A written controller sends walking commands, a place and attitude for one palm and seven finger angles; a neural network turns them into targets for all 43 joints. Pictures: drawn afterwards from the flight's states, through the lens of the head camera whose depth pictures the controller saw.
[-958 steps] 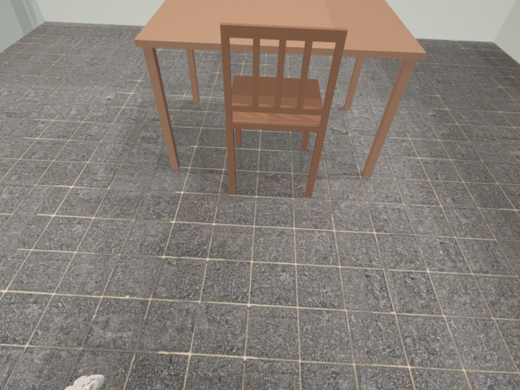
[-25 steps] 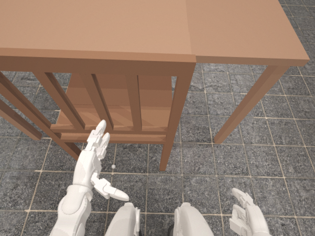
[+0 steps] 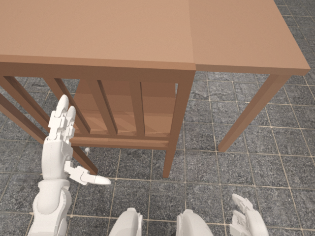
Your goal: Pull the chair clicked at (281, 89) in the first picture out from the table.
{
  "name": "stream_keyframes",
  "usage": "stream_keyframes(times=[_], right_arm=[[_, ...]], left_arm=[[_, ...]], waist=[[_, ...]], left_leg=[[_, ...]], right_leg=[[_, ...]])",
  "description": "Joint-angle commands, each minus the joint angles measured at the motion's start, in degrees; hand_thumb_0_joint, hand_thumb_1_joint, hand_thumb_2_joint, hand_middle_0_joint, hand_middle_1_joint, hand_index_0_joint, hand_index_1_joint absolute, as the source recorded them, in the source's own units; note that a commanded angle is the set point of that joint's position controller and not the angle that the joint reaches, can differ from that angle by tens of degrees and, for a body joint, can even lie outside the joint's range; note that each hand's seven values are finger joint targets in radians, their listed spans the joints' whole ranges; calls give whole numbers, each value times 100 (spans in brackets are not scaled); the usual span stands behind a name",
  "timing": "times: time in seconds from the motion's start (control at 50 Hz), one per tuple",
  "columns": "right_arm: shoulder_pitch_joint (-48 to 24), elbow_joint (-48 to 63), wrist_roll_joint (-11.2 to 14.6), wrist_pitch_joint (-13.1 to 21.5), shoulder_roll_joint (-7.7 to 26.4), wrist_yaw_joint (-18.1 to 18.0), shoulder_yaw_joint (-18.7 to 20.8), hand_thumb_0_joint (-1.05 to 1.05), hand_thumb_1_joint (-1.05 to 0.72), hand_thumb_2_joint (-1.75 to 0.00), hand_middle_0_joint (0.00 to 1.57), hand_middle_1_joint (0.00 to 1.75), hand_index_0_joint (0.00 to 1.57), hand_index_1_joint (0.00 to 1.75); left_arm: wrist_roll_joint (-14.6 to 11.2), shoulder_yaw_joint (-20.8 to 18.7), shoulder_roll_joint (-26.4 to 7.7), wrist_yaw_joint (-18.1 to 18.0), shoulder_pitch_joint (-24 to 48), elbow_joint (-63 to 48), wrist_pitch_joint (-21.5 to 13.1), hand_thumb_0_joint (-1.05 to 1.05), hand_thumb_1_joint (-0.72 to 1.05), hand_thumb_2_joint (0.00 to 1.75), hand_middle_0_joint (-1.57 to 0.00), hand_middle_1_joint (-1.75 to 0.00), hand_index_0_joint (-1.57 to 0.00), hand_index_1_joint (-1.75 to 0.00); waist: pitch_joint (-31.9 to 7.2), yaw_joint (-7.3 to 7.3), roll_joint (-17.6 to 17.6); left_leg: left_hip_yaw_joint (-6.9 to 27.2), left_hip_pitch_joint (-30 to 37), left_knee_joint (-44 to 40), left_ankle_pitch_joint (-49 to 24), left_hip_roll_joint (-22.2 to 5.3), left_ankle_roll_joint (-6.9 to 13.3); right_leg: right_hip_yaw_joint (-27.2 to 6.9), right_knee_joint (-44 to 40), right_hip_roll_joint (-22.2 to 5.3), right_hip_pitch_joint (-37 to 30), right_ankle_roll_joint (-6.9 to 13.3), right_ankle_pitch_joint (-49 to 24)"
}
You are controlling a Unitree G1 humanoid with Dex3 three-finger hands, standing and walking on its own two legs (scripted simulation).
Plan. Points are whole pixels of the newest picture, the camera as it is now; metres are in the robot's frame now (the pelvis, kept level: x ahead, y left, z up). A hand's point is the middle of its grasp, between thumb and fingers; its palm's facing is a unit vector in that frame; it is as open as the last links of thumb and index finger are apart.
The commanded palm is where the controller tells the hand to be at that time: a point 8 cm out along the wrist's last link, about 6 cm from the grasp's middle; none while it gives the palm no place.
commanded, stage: aim the fingers beside a spindle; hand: left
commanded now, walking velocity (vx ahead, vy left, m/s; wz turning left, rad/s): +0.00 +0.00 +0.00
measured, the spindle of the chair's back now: (105, 110) +0.44 +0.17 +0.01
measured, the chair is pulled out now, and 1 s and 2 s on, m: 0.00 0.00 0.00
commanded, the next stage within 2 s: push the fingers through the gap in 1.32 s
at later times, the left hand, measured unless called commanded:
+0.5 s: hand (111, 170) +0.28 +0.13 -0.02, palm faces -0.12 -0.99 +0.05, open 17.0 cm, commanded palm +0.28 +0.19 +0.02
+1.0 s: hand (100, 158) +0.29 +0.14 +0.05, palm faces -0.02 -1.00 -0.05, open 16.9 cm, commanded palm +0.28 +0.21 +0.03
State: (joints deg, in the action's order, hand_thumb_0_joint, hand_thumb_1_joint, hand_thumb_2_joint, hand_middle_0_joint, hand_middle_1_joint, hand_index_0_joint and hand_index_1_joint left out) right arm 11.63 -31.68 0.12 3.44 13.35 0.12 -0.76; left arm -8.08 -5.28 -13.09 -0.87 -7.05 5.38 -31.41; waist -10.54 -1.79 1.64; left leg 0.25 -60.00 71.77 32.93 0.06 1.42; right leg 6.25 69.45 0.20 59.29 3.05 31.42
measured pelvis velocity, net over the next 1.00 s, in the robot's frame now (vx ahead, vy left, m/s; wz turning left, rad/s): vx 0.00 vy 0.01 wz -0.01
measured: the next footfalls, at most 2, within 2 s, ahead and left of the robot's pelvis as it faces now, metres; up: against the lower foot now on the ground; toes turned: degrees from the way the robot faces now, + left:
none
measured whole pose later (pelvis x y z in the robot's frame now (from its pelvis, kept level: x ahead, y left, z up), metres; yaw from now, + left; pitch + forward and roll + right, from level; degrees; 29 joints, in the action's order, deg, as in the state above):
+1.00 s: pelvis +0.00 +0.01 +0.00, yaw -1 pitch +21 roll -2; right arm 11.8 -30.6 0.2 4.1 12.5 -1.3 -0.5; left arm -7.6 0.1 -11.8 -0.3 -10.7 1.2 -28.7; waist -9.3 -2.5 0.4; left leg -0.6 -59.7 71.4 32.9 0.0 1.9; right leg 5.3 69.1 0.3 59.2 2.5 31.0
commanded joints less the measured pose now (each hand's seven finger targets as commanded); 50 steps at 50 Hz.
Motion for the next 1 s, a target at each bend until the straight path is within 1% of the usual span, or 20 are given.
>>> stream_keyframes(times=[0.0, 0.04, 0.08, 0.14, 0.18, 0.22, 0.24, 0.32, 0.38, 0.42, 0.5, 0.52, 0.6, 0.66, 0.72, 0.78, 0.82, 0.86, 0.92, 0.98], right_arm=[[-106, 815, 283, 184, 999, -1, 285, 0, -90, -90, 20, 30, 20, 30], [26, 975, 346, 230, 1028, -43, 324, 0, -90, -90, 20, 30, 20, 30], [1, 1073, 248, 268, 994, -128, 390, 0, -90, -90, 20, 30, 20, 30], [67, 1070, 46, 406, 776, -213, 366, 0, -90, -90, 20, 30, 20, 30], [172, 956, 42, 382, 634, -191, 270, 0, -90, -90, 20, 30, 20, 30], [76, 853, 39, 287, 540, -164, 258, 0, -90, -90, 20, 30, 20, 30], [-67, 765, 4, 256, 510, -101, 237, 0, -90, -90, 20, 30, 20, 30], [-137, 631, 111, 133, 850, 53, 254, 0, -90, -90, 20, 30, 20, 30], [-37, 964, 348, 177, 1030, -20, 310, 0, -90, -90, 20, 30, 20, 30], [4, 1039, 293, 240, 1007, -93, 352, 0, -90, -90, 20, 30, 20, 30], [110, 958, 51, 492, 735, -228, 358, 0, -90, -90, 20, 30, 20, 30], [237, 883, 15, 461, 778, -230, 323, 0, -90, -90, 20, 30, 20, 30], [-81, 646, -7, 301, 589, -94, 258, 0, -90, -90, 20, 30, 20, 30], [-104, 575, 18, 154, 823, 73, 271, 0, -90, -90, 20, 30, 20, 30], [-93, 920, 298, 127, 990, 40, 309, 0, -90, -90, 20, 30, 20, 30], [-39, 1103, 260, 184, 988, -85, 372, 0, -90, -90, 20, 30, 20, 30], [-62, 1092, 144, 304, 909, -202, 392, 0, -90, -90, 20, 30, 20, 30], [93, 968, 30, 427, 703, -236, 321, 0, -90, -90, 20, 30, 20, 30], [122, 766, 7, 339, 627, -201, 275, 0, -90, -90, 20, 30, 20, 30], [-145, 542, -28, 227, 710, -31, 237, 0, -90, -90, 20, 30, 20, 30]], left_arm=[[-162, 970, 663, 1009, 422, 1202, 735, 0, -50, 30, -6, -8, -6, -8], [-349, 1341, 934, 1445, 465, 1026, 965, 0, -50, 30, -6, -8, -6, -8], [-411, 827, 255, 1382, 969, -112, 757, 0, -50, 30, -6, -8, -6, -8], [-353, -448, -1142, 482, 1352, -2695, -114, 0, -50, 30, -6, -8, -6, -8], [-230, -861, -1423, -81, 662, -2759, -247, 0, -50, 30, -6, -8, -6, -8], [-121, -871, -1202, -443, 542, -2366, -279, 0, -50, 30, -6, -8, -6, -8], [-38, -463, -650, -513, 638, -1650, -265, 0, -50, 30, -6, -8, -6, -8], [11, 444, 369, 373, 195, 1286, 476, 0, -50, 30, -6, -8, -6, -8], [-315, 1248, 876, 1352, 384, 1123, 957, 0, -50, 30, -6, -8, -6, -8], [-453, 1205, 658, 1531, 839, 318, 847, 0, -50, 30, -6, -8, -6, -8], [-432, -387, -1035, 472, 1227, -2805, -290, 0, -50, 30, -6, -8, -6, -8], [-301, -904, -1617, 117, 828, -2762, -299, 0, -50, 30, -6, -8, -6, -8], [-20, -479, -654, -503, 749, -1370, -327, 0, -50, 30, -6, -8, -6, -8], [115, 272, 223, 67, 152, 976, 283, 0, -50, 30, -6, -8, -6, -8], [-188, 1137, 855, 1091, 292, 1179, 902, 0, -50, 30, -6, -8, -6, -8], [-411, 957, 422, 1396, 731, -4, 807, 0, -50, 30, -6, -8, -6, -8], [-460, 131, -597, 973, 1594, -1781, 225, 0, -50, 30, -6, -8, -6, -8], [-379, -558, -1159, 306, 1035, -2820, -292, 0, -50, 30, -6, -8, -6, -8], [-140, -912, -1335, -334, 779, -2338, -344, 0, -50, 30, -6, -8, -6, -8], [73, -177, -286, -246, 679, -25, -68, 0, -50, 30, -6, -8, -6, -8]], waist=[[-625, -404, -708], [-1107, -385, -611], [-1859, -243, -354], [-3167, 309, 665], [-2987, 358, 841], [-2385, 259, 527], [-1876, 37, 320], [-450, -427, -792], [-944, -379, -639], [-1473, -384, -441], [-3078, 257, 849], [-2949, 334, 908], [-1661, -36, 283], [-738, -356, -493], [-868, -358, -674], [-1707, -280, -369], [-2521, -71, 143], [-3058, 294, 868], [-2336, 159, 566], [-975, -287, -29]], left_leg=[[212, 213, -853, -602, 55, 39], [241, 470, -840, -857, 65, 75], [255, 702, -747, -1336, 34, 96], [223, 1760, -896, -2612, 24, -19], [215, 2013, -1088, -3049, 21, -117], [190, 1551, -1001, -2885, 17, -114], [183, 1261, -883, -2515, 14, -85], [146, -10, -729, -745, 45, 7], [181, 376, -881, -801, 82, 65], [252, 617, -775, -1181, 31, 93], [275, 2099, -970, -2909, -10, -64], [306, 2130, -1069, -3066, -15, -138], [268, 1268, -874, -2417, -11, -112], [212, 337, -754, -1196, 9, -39], [181, 398, -941, -917, 59, 38], [254, 734, -840, -1364, 26, 81], [253, 1252, -770, -1942, -6, 65], [260, 2051, -1014, -2849, 6, -85], [283, 1681, -1013, -2845, -20, -134], [280, 652, -791, -1500, -7, -72]], right_leg=[[-632, -1290, -48, -895, -145, -456], [-663, -1315, -115, -1189, -146, -746], [-629, -1063, -133, -1372, -158, -1331], [-606, -703, -84, -1812, -51, -2243], [-545, -698, -54, -1895, -18, -2458], [-536, -677, -15, -1730, -32, -2426], [-533, -711, -9, -1463, -91, -2229], [-657, -1205, -32, -881, -180, -647], [-709, -1388, -97, -1244, -149, -707], [-650, -1178, -118, -1297, -147, -1189], [-518, -728, -73, -1644, -34, -2296], [-469, -691, -28, -1609, -15, -2287], [-450, -670, -4, -1171, -99, -1995], [-404, -889, 5, -732, -170, -1169], [-600, -1262, -46, -1177, -132, -900], [-555, -1092, -96, -1386, -161, -1408], [-576, -842, -76, -1585, -130, -1831], [-524, -719, -39, -1658, -31, -2201], [-456, -682, 13, -1427, -47, -2153], [-396, -803, 17, -760, -154, -1239]])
